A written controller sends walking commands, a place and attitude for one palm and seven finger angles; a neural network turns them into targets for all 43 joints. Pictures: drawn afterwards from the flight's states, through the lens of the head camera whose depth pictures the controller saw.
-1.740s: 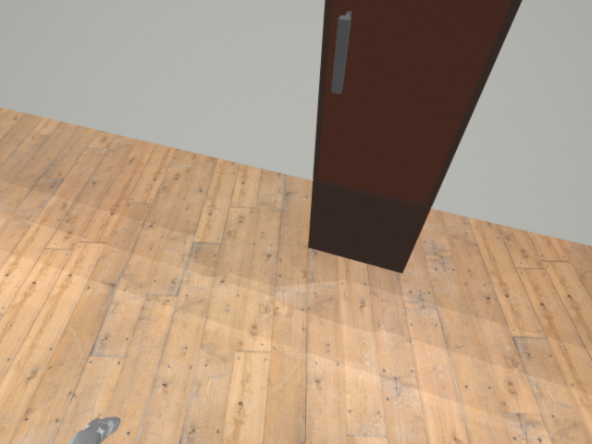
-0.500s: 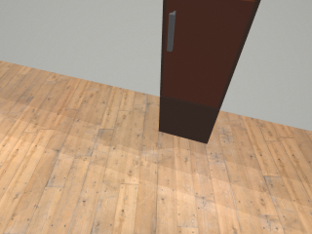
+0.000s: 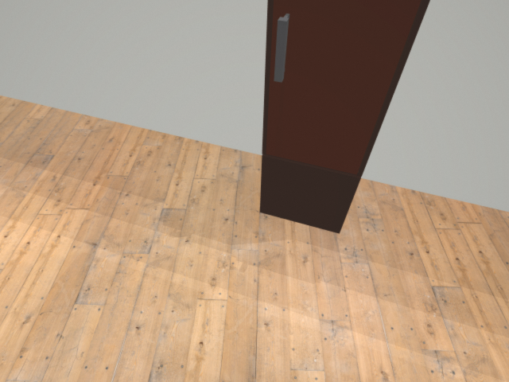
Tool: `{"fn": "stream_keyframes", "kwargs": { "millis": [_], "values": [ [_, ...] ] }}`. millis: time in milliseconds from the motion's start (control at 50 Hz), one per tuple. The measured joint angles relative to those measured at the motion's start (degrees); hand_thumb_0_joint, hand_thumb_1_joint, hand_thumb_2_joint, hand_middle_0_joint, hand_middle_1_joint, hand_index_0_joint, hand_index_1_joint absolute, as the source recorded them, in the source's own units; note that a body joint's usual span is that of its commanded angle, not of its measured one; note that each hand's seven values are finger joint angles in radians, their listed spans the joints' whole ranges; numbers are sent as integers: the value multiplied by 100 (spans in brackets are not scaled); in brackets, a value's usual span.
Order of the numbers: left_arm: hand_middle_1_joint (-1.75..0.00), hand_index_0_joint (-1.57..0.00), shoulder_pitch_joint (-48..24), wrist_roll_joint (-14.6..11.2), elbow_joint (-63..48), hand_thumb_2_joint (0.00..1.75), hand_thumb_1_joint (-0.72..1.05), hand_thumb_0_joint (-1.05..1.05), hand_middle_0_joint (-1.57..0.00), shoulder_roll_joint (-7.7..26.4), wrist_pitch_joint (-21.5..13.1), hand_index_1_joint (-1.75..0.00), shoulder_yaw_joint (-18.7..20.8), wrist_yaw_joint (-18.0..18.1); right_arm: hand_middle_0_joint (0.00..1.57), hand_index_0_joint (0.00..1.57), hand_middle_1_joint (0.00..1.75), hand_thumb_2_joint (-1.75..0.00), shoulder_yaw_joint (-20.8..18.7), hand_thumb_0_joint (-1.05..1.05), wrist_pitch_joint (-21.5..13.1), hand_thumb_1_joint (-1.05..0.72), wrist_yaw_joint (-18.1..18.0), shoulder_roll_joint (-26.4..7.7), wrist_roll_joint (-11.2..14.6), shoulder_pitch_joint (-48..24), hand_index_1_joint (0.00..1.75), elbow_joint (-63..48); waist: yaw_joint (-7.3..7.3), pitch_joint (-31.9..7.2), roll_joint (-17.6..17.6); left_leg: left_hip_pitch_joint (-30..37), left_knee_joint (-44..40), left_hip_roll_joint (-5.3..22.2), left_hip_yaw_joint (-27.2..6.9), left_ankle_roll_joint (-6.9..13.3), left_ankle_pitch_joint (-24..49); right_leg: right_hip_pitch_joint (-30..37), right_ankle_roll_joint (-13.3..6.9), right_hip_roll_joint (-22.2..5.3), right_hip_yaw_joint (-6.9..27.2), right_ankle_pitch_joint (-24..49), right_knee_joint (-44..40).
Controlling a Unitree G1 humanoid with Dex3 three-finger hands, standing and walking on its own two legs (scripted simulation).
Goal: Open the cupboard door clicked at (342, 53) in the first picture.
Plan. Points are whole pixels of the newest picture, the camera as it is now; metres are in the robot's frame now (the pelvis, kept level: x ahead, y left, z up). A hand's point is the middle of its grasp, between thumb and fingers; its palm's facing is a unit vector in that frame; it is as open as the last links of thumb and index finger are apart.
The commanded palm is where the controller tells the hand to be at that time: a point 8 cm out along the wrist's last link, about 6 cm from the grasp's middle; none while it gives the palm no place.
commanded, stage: turn to face it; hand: left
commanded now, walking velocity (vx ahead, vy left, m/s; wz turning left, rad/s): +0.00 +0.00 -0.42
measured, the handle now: (282, 48) +0.95 -0.01 +0.09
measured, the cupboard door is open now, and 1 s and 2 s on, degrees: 0 0 0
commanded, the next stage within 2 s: take the last steps up to it in 0.56 s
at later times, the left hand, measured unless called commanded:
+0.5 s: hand out of the picture +0.05 +0.19 -0.18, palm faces -0.11 -0.97 -0.21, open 7.4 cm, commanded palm none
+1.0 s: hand out of the picture +0.06 +0.17 -0.17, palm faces -0.25 -0.94 -0.22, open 7.4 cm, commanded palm none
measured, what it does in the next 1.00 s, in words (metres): steps on the spot, turning right: right foot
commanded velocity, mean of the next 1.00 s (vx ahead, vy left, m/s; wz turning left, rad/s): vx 0.11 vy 0.00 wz -0.20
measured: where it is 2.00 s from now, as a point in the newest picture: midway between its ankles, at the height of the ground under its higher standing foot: (272, 375)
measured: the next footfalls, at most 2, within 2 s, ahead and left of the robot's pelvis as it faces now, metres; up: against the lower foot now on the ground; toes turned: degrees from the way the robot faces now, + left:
right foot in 0.94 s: -0.06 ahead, -0.10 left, +0.00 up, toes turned -21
left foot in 1.42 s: +0.27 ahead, +0.07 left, +0.00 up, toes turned -6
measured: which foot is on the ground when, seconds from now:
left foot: down 0.00-0.96, up 0.98-1.00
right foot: down 0.00-0.56, up 0.58-0.92, down 0.94-1.00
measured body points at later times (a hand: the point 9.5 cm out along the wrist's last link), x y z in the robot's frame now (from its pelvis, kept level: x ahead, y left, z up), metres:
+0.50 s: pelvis -0.03 +0.01 -0.01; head +0.00 +0.01 +0.43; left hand +0.05 +0.24 -0.17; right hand -0.02 -0.25 -0.16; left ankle -0.03 +0.13 -0.73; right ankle +0.00 -0.12 -0.75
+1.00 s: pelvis -0.04 +0.00 -0.01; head -0.04 -0.02 +0.44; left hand +0.07 +0.22 -0.15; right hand -0.15 -0.20 -0.18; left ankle -0.03 +0.12 -0.73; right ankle -0.10 -0.09 -0.75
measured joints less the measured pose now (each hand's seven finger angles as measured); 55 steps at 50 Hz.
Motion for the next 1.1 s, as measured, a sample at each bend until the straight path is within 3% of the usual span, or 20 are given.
{"fn": "stream_keyframes", "kwargs": {
  "millis": [300,360,440,480,540,580,640,720,800,880,920,960,1020,1100],
  "values": [
    [-30,-20,366,50,-494,90,90,0,-20,-564,293,-30,76,-2,20,20,30,-90,-144,1,230,-91,-85,604,-8,306,30,-482,-33,200,-23,-565,1103,229,497,-62,-554,-844,-50,266,482,-411,1245],
    [-30,-20,397,68,-598,90,90,0,-20,-716,270,-30,74,0,20,20,30,-90,-202,1,288,-91,-83,622,8,408,30,-513,-84,216,64,-835,1496,266,410,-88,-807,-994,-85,339,465,-417,1347],
    [-30,-20,403,77,-710,90,90,0,-20,-868,241,-30,126,62,20,20,30,-90,-255,1,312,-91,-104,626,31,461,30,-505,-32,273,46,-1217,2436,80,117,-89,-1459,-1025,-64,365,559,-174,1094],
    [-30,-20,423,85,-736,90,90,0,-20,-868,246,-30,168,87,20,20,30,-90,-261,1,276,-91,-116,663,51,482,30,-529,-20,264,-41,-1194,2315,24,65,-91,-1443,-1034,-17,361,647,-38,949],
    [-30,-20,474,58,-743,90,90,0,-21,-799,290,-30,227,106,20,20,30,-90,-251,1,159,-91,-144,721,66,575,30,-604,-67,165,-173,-833,1313,10,57,-70,-788,-1144,105,375,759,26,978],
    [-30,-20,469,24,-704,90,90,0,-20,-704,349,-30,285,97,20,20,30,-90,-249,1,100,-91,-164,814,34,639,30,-627,-83,133,-367,-771,1198,-79,203,102,-493,-1306,70,322,837,-370,1380],
    [-30,-20,499,58,-646,90,90,0,-20,-645,442,-30,375,63,20,20,30,-90,-216,1,118,-91,-170,885,-29,769,30,-653,-88,22,-334,-638,1055,21,354,229,-484,-1684,129,336,508,-1076,2742],
    [-30,-20,556,89,-626,90,91,0,-20,-575,419,-30,456,11,20,20,30,-90,-171,1,118,-91,-168,974,-80,879,30,-597,-50,-97,-262,-494,717,113,515,242,-312,-1772,189,147,151,-1014,3637],
    [-30,-20,683,112,-532,90,91,0,-20,-608,390,-30,429,-41,20,20,30,-90,-177,1,21,-91,-130,1026,-119,1007,30,-555,-95,-197,-140,-402,516,180,693,232,-240,-1393,169,-86,-165,-1161,3147],
    [-30,-20,724,113,-428,90,91,0,-20,-732,331,-30,355,-88,20,20,30,-90,-203,1,-36,-91,-84,1020,-141,1217,30,-435,-232,-238,17,-350,475,258,798,160,-263,-872,76,-191,-418,-1412,2083],
    [-30,-20,718,102,-402,90,91,0,-20,-812,241,-30,318,-99,20,20,30,-90,-214,1,-23,-91,-66,995,-135,1362,30,-319,-272,-246,83,-376,614,303,810,86,-357,-513,24,-176,-523,-1182,1307],
    [-30,-20,713,103,-381,90,91,0,-20,-898,89,-30,286,-78,20,20,30,-90,-227,1,8,-91,-49,964,-93,1527,30,-178,-257,-243,140,-508,1037,363,780,22,-634,-212,-61,-138,-598,-630,690],
    [-30,-20,844,78,-335,90,91,0,-20,-1104,-114,-30,221,-13,20,20,30,-90,-258,1,176,-91,20,893,-105,1708,30,78,-178,-320,287,-1058,2442,370,469,23,-1377,-18,-177,-52,-756,-690,672],
    [-30,-20,1293,59,-158,90,92,0,-20,-1199,-257,-30,219,90,20,20,30,-90,-325,1,216,-91,102,863,-138,1619,30,137,-60,-364,166,-1839,3617,399,367,-18,-742,440,-180,-46,-711,-624,108]
  ]
}}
